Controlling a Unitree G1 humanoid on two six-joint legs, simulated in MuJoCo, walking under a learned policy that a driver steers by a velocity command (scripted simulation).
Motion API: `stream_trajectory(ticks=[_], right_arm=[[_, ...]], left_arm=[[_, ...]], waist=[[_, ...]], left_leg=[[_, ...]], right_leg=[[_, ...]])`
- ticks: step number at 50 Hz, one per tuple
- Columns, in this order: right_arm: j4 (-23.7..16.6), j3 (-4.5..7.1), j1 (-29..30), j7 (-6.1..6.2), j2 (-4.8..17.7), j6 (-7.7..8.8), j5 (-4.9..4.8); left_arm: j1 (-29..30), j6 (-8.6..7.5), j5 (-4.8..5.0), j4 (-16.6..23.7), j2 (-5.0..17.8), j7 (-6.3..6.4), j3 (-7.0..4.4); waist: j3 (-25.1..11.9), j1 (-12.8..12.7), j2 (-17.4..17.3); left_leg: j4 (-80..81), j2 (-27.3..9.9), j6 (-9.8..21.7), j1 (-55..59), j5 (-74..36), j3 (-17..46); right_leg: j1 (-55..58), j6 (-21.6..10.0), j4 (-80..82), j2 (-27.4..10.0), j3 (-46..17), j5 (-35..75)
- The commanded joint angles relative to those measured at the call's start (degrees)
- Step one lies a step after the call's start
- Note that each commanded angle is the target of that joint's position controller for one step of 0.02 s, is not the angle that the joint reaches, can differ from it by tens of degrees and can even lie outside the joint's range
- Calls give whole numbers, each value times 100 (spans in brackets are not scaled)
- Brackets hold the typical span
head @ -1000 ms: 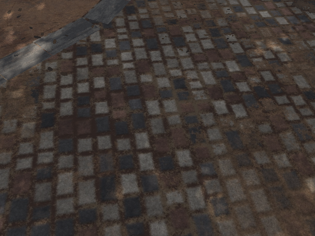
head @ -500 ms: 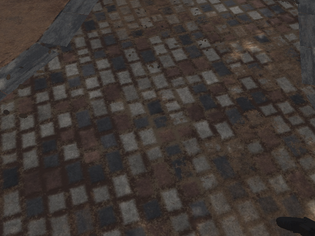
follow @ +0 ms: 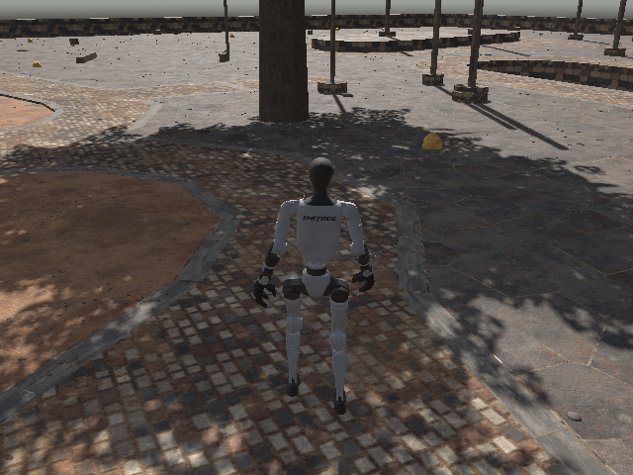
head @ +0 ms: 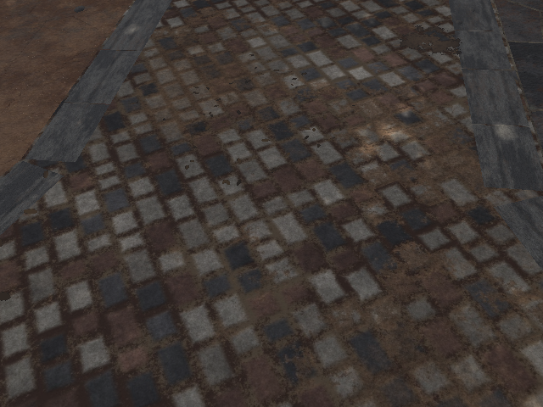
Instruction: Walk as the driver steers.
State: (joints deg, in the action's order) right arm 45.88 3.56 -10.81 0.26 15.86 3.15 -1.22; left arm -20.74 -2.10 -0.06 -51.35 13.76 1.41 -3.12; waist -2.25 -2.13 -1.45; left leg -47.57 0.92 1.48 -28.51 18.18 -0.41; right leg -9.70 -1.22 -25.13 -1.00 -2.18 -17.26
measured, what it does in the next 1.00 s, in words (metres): walks ahead: left foot, then right foot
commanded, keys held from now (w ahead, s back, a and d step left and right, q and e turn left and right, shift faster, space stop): w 1.00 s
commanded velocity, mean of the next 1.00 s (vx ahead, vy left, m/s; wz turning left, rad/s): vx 0.46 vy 0.00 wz -0.01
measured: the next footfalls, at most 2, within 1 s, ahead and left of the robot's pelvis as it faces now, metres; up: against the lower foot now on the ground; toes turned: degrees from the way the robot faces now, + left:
left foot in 0.24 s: +0.21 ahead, +0.16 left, +0.00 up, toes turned +3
right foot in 0.76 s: +0.53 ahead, -0.08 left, +0.00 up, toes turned -1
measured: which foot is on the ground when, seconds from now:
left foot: up 0.00-0.22, down 0.24-0.78, up 0.80-1.00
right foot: down 0.00-0.26, up 0.28-0.74, down 0.76-1.00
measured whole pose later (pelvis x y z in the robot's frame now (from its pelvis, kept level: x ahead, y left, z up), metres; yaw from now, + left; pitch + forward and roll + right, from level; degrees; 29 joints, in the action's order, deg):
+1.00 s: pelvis +0.47 +0.00 +0.00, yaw +1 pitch +1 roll -1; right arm 46.5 3.1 -11.8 0.2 17.3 3.8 -0.7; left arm -17.1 -5.5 -0.2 -48.9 14.7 -1.7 -3.1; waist 1.2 -1.9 -2.9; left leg -60.6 -7.0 0.9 -34.9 13.3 2.2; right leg -11.4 -4.5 -18.5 3.8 3.4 -8.3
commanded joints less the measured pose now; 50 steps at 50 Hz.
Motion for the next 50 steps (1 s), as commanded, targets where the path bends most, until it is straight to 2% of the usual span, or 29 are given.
stream_trajectory(ticks=[1, 4, 8, 10, 12, 13, 14, 15, 16, 17, 18, 19, 23, 25, 28, 31, 34, 36, 37, 38, 39, 40, 41, 42, 43, 44, 45, 47, 50], right_arm=[[-526, 110, 770, -87, 344, 249, 67], [-604, 0, 1102, -191, 99, 258, 21], [-735, -19, 1313, -255, 301, 234, -57], [-686, 24, 1029, -250, 479, 233, -69], [-381, 182, 11, -168, 782, 216, -42], [-209, 301, -920, -107, 1133, 217, 6], [-74, 434, -1523, -129, 1731, 162, 104], [-77, 283, -1442, -175, 1254, 199, 98], [-141, 184, -1025, -184, 997, 217, 79], [-231, 130, -671, -193, 828, 222, 94], [-267, 95, -420, -211, 700, 223, 119], [-277, 61, -272, -215, 597, 238, 162], [-145, 96, -386, -171, 656, 311, 129], [-67, 119, -516, -119, 729, 286, 112], [20, 143, -721, -52, 835, 247, 74], [189, 167, -1073, -26, 914, 204, 6], [302, 201, -1188, -2, 961, 119, -23], [313, 230, -1123, 14, 1051, 60, -19], [303, 228, -1035, 22, 1072, 21, -8], [279, 164, -1048, 39, 934, -12, 29], [127, 18, -1200, 55, 606, -4, 185], [110, -160, -1972, -12, -64, 131, 92], [136, -20, -1436, -42, 630, 250, -47], [-59, 49, -857, -64, 864, 319, -148], [-106, 33, -592, -32, 804, 335, -97], [-116, 62, -491, -15, 759, 307, 4], [-87, 72, -641, -21, 695, 242, 19], [-29, 47, -797, -5, 503, 112, 25], [-199, 43, -307, 25, 464, 46, 94]], left_arm=[[-26, -236, 97, 235, 754, 4, -155], [-225, -194, 65, 181, 832, -13, -177], [-432, -180, 133, 117, 1166, -68, -270], [-332, -163, 166, 110, 1223, -87, -292], [-227, -160, 134, 132, 1099, -92, -244], [-142, -186, 49, 244, 801, -101, -138], [-440, -319, 90, 471, 269, -74, 6], [-229, -423, 169, 442, 750, -76, -109], [48, -470, 270, 514, 987, -119, -185], [213, -469, 253, 499, 922, -117, -168], [329, -449, 173, 513, 831, -112, -172], [304, -398, 125, 500, 761, -109, -187], [512, -245, 51, 599, 557, -112, -154], [934, -260, 15, 750, 488, -129, -114], [1563, -322, 48, 920, 379, -210, -32], [2082, -356, 95, 1113, 405, -299, 4], [2313, -380, 106, 1284, 549, -390, -17], [2048, -392, 105, 1259, 723, -412, -83], [1538, -393, 97, 1132, 875, -393, -172], [586, -384, 88, 852, 1149, -341, -317], [-444, -353, 26, 681, 1622, -271, -429], [-559, -347, 18, 569, 1865, -328, -452], [-422, -357, 88, 643, 1266, -334, -300], [20, -361, 88, 708, 1076, -313, -226], [444, -354, 48, 784, 993, -310, -188], [724, -358, -3, 819, 848, -320, -152], [857, -382, -66, 827, 754, -321, -122], [869, -451, -25, 754, 761, -329, -133], [677, -472, -10, 594, 935, -259, -179]], waist=[[610, -75, 859], [564, -229, 945], [681, -298, 1017], [674, -59, 991], [205, 466, 785], [-506, 879, 136], [-1241, 857, -1739], [-1043, 883, -1280], [-377, 712, -939], [-91, 564, -491], [178, 442, -289], [251, 291, -375], [403, 141, -244], [502, 225, -150], [602, 428, -176], [710, 598, -144], [725, 544, -182], [495, 330, -316], [148, 18, -358], [-473, -401, -289], [-1409, -659, 534], [-2072, -149, 2017], [-1625, -428, 1287], [-804, -366, 982], [-401, -174, 450], [-97, -4, 378], [-63, 190, 551], [12, 329, 570], [321, 278, 411]], left_leg=[[-158, -409, -16, -1774, -562, 169], [815, -276, -125, -841, -1049, -153], [1547, -206, -63, -23, -930, -237], [1830, -194, 85, 508, -953, -236], [2012, -69, 302, 1968, -889, -278], [2067, -860, 608, 3334, -762, 657], [2876, -2196, 1429, 4785, 503, 3235], [3366, -2288, 1473, 4505, 1087, 4059], [3370, -2185, 1301, 3966, 964, 3366], [3436, -1918, 1187, 3392, 504, 2726], [3580, -1703, 1162, 2908, 15, 2279], [3724, -1519, 1105, 2538, -386, 1896], [4077, -1374, 1229, 2146, -1454, 1200], [4130, -1314, 1197, 2145, -1736, 915], [4174, -1167, 1061, 2032, -1812, 509], [4084, -1316, 1027, 2318, -1702, 471], [3766, -1577, 913, 2946, -2016, 525], [3297, -1611, 796, 3214, -3072, 491], [2612, -1456, 690, 3214, -4066, 331], [1433, -1140, 509, 2770, -4321, 87], [-558, -741, 281, 1480, -2467, -184], [-2256, 295, 11, -632, 1433, 257], [-2787, -18, 94, -1299, 1486, 831], [-2759, -301, 177, -1605, 930, 658], [-2489, -598, 164, -1386, 381, 511], [-2145, -776, 126, -1154, 43, 487], [-1991, -920, 106, -794, -181, 540], [-1714, -986, 11, -569, -335, 480], [-991, -1048, -175, -1027, -1002, 444]], right_leg=[[1013, -945, 1693, -1341, -1622, -352], [598, -854, 1668, -1039, -889, 307], [300, -902, 1556, -1254, -907, 222], [227, -812, 1364, -1357, -935, 324], [-100, -580, 277, -1055, -565, 1565], [-840, -323, -1430, -668, -96, 1488], [-2756, 65, -3550, 172, 383, -481], [-3364, 27, -4515, 48, -349, -1359], [-3732, -118, -4794, -262, -363, -950], [-3569, -168, -4676, -500, -246, -442], [-3471, -156, -4376, -632, -197, -84], [-3174, -149, -4149, -763, -213, 154], [-3155, 47, -3381, -803, -104, 788], [-3225, 129, -2569, -767, -72, 1337], [-2844, 139, -1434, -556, 127, 2152], [-2694, 82, -872, -417, 161, 2365], [-2730, -116, -526, -343, 103, 1913], [-2176, -269, -418, -155, 255, 1452], [-1412, -401, -316, 43, 447, 1349], [-32, -587, -375, 70, 471, 1393], [1783, -983, -554, -1146, -956, 1422], [3318, -1842, 340, -2170, -3805, -161], [3021, -1584, 783, -2007, -3883, -868], [2262, -1337, 882, -1843, -3016, -615], [1431, -1233, 1004, -1645, -2412, 11], [768, -1202, 1175, -1439, -1953, 503], [369, -1181, 1342, -1304, -1670, 759], [-17, -1270, 1635, -1192, -1271, 1063], [-100, -1336, 1890, -1155, -850, 1456]])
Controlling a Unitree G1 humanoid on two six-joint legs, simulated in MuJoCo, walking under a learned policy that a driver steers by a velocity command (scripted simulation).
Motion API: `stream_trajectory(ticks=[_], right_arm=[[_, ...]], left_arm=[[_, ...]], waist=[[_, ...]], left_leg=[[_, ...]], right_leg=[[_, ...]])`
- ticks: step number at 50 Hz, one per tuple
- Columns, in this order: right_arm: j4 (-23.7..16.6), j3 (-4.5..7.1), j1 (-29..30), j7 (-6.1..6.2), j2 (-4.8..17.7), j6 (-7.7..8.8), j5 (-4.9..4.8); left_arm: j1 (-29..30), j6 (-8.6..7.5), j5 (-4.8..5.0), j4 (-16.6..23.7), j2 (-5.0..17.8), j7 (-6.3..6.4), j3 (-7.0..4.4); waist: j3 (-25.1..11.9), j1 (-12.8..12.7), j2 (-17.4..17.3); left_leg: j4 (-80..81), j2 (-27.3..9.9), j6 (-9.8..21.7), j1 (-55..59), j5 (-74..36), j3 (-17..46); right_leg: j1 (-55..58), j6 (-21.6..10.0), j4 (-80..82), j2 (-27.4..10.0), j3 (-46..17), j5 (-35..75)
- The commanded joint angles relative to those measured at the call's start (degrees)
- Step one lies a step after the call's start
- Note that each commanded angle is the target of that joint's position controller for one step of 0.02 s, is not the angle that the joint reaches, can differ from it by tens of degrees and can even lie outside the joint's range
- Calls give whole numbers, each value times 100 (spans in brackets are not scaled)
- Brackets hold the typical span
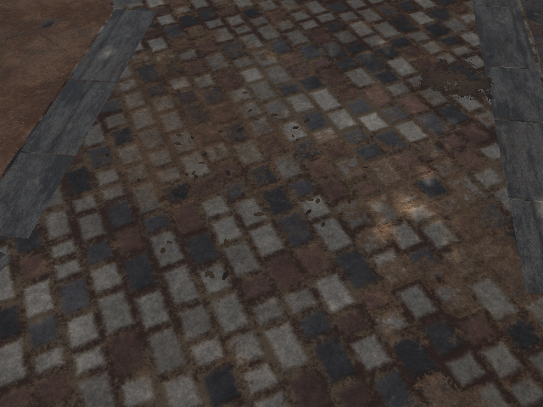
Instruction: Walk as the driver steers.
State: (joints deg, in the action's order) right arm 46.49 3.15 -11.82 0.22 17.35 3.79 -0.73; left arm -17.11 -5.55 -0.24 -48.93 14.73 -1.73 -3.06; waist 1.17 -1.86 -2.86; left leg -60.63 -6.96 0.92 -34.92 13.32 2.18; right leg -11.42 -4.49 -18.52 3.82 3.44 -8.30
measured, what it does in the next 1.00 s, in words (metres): walks ahead: left foot, then right foot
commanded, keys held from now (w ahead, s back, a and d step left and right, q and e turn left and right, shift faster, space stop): w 0.20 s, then no key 0.80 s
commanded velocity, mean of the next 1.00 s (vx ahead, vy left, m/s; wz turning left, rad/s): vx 0.21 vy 0.00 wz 0.00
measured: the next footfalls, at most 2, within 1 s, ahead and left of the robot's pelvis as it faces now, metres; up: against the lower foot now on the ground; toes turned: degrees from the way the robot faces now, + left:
left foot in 0.30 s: +0.37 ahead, +0.16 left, +0.00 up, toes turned +3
right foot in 0.68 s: +0.40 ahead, -0.09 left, +0.00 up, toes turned -3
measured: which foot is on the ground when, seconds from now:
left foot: up 0.00-0.28, down 0.30-1.00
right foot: down 0.00-0.32, up 0.34-0.66, down 0.68-1.00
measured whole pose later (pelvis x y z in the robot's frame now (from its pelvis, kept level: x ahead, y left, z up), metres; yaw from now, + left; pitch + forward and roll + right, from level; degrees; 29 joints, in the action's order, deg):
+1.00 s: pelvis +0.32 +0.05 -0.01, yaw +0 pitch -1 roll +1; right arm 56.4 1.6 -8.5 0.7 13.8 0.0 0.4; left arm -10.4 -0.7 -0.1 -57.0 13.0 2.0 -2.3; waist 1.9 0.1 -0.1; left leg -27.7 0.5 1.1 -12.5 14.3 -2.9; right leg -12.3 1.5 -29.2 -2.0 -0.7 -15.9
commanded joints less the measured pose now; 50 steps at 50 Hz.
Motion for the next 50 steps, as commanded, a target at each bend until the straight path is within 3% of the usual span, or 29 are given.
stream_trajectory(ticks=[1, 5, 9, 12, 13, 14, 15, 16, 17, 18, 19, 20, 21, 22, 24, 27, 29, 31, 33, 34, 35, 36, 37, 38, 39, 43, 50], right_arm=[[-308, 83, -30, 24, 304, -9, 58], [-478, 19, 706, -52, 134, 77, 43], [-716, -23, 1377, -176, 116, 135, -20], [-827, 0, 1441, -282, 219, 195, 21], [-777, 37, 1216, -297, 314, 213, 51], [-642, 107, 743, -289, 453, 234, 91], [-402, 213, 4, -255, 677, 255, 144], [-257, 291, -769, -197, 1071, 253, 257], [-190, 309, -877, -187, 1342, 177, 256], [-198, 233, -1101, -208, 899, 101, 143], [-245, 170, -635, -198, 748, 75, 99], [-291, 109, -132, -178, 570, 59, 90], [-306, 43, 194, -171, 369, 60, 119], [-280, 13, 383, -172, 268, 70, 188], [-206, -2, 642, -189, 227, 98, 270], [-69, 39, 742, -129, 391, 70, 247], [30, 48, 686, -87, 467, -7, 209], [104, 17, 722, -62, 428, -84, 185], [183, -51, 739, -46, 279, -136, 137], [285, -100, 557, -47, 152, -143, 146], [337, -116, 366, -51, 115, -140, 196], [376, -81, 72, -39, 152, -153, 176], [400, -80, 264, -1, 212, -185, 196], [385, -75, 361, 27, 205, -220, 175], [425, -86, 358, 52, 150, -255, 161], [562, -68, 338, 54, 191, -280, 150], [817, -50, 356, 75, 195, -343, 100]], left_arm=[[229, -110, 16, 305, 864, 83, -189], [-79, -41, 71, 149, 957, 152, -190], [-518, 61, 116, -85, 1036, 167, -208], [-499, 187, 110, -177, 1067, 214, -226], [-436, 224, 100, -182, 1114, 234, -239], [-278, 255, 106, -152, 1169, 255, -249], [-227, 273, 96, -121, 1080, 269, -209], [-309, 249, -33, 29, 810, 284, -98], [-1419, 175, -70, -129, 98, 199, 122], [-1333, 130, 71, -337, 709, 185, -21], [-693, 133, 230, -143, 973, 190, -105], [-279, 178, 199, -36, 899, 244, -85], [-86, 257, 106, -18, 853, 297, -107], [-169, 359, 70, -27, 767, 327, -113], [-426, 505, 57, -124, 472, 375, -62], [-209, 587, -4, -99, 396, 430, -20], [-19, 651, 2, -98, 513, 428, -57], [186, 690, -3, -86, 540, 418, -81], [291, 669, -76, -104, 503, 411, -86], [346, 648, -125, -77, 564, 418, -89], [379, 619, -119, -34, 779, 441, -115], [540, 614, -18, -113, 1085, 444, -202], [555, 580, 0, -162, 795, 404, -171], [594, 535, -40, -211, 582, 386, -111], [690, 494, -60, -230, 531, 369, -90], [604, 396, 0, -411, 572, 363, -87], [615, 451, 17, -669, 558, 395, -63]], waist=[[27, 202, 531], [166, -67, 535], [335, -323, 537], [307, -194, 642], [123, -57, 756], [-198, 227, 828], [-700, 579, 709], [-1571, 769, 124], [-2468, 322, -1392], [-2937, 675, -755], [-2023, 630, -508], [-1398, 458, -110], [-986, 312, 32], [-870, 95, -119], [-815, -137, -314], [-908, -105, -391], [-889, -10, -363], [-622, 24, -308], [-328, -35, -207], [-199, -17, -58], [-136, 135, 251], [-41, 443, 867], [-7, 271, 871], [-19, 275, 877], [-29, 301, 891], [-280, 237, 646], [-327, 194, 347]], left_leg=[[629, -254, -160, -507, -837, 168], [2045, -41, -166, -324, -1934, -74], [2772, 134, -91, -386, -1913, -175], [3173, 304, 116, -207, -1421, -186], [3239, 421, 198, 168, -1299, -241], [3370, 619, 310, 863, -1387, -387], [3551, 691, 465, 1960, -2103, -491], [3071, -271, 788, 3707, -4277, 393], [2956, -1847, 1949, 5819, -5479, 2481], [3308, -1696, 1942, 5652, -4661, 2870], [3503, -1440, 1681, 4924, -4278, 2052], [3719, -1147, 1472, 4094, -3994, 1562], [3932, -992, 1402, 3308, -3886, 1252], [4140, -827, 1326, 2658, -3795, 996], [4384, -630, 1323, 1944, -3765, 555], [4509, -533, 1309, 1735, -3234, 287], [4673, -543, 1246, 1692, -1892, 369], [4800, -472, 1111, 1486, -267, 460], [4749, -252, 813, 1259, 941, 461], [4656, -103, 577, 1214, 1261, 438], [4386, 144, 355, 1180, 1330, 308], [4308, 512, 197, 1335, 1053, -44], [4068, 577, 108, 1827, 679, -220], [3936, 563, 112, 2066, 415, -251], [3859, 536, 143, 2173, 174, -245], [3702, 493, 197, 2324, -659, -245], [3587, 472, 149, 2493, -1238, -265]], right_leg=[[154, -976, 1254, -1600, -1287, 665], [325, -739, 1255, -1375, -758, 835], [953, -721, 1030, -1599, -740, 812], [1445, -546, 458, -1762, -753, 1878], [1545, -440, 148, -1748, -745, 2531], [1552, -299, -402, -1610, -657, 3432], [1336, -90, -1311, -1278, -465, 3756], [285, 188, -2812, -906, -276, 2091], [-1829, 600, -4998, 45, -349, -2751], [-2013, 600, -5611, 0, -1286, -3148], [-2406, 569, -5663, -294, -1146, -2870], [-2432, 605, -5308, -578, -864, -2445], [-2217, 652, -4957, -766, -815, -2104], [-1657, 668, -4608, -925, -841, -1829], [-933, 730, -3862, -911, -716, -1612], [-446, 751, -2713, -875, -602, -1094], [-244, 717, -2294, -848, -563, -647], [-75, 637, -1832, -815, -515, -422], [274, 513, -1071, -745, -428, -74], [392, 433, -692, -902, -614, 236], [457, 318, -545, -1192, -886, 607], [61, 217, -615, -1142, -877, -105], [-420, 270, -447, -995, -819, -769], [-588, 348, -341, -959, -805, -839], [-596, 421, -330, -926, -776, -536], [-154, 435, -606, -864, -675, 463], [60, 392, -721, -781, -577, 914]])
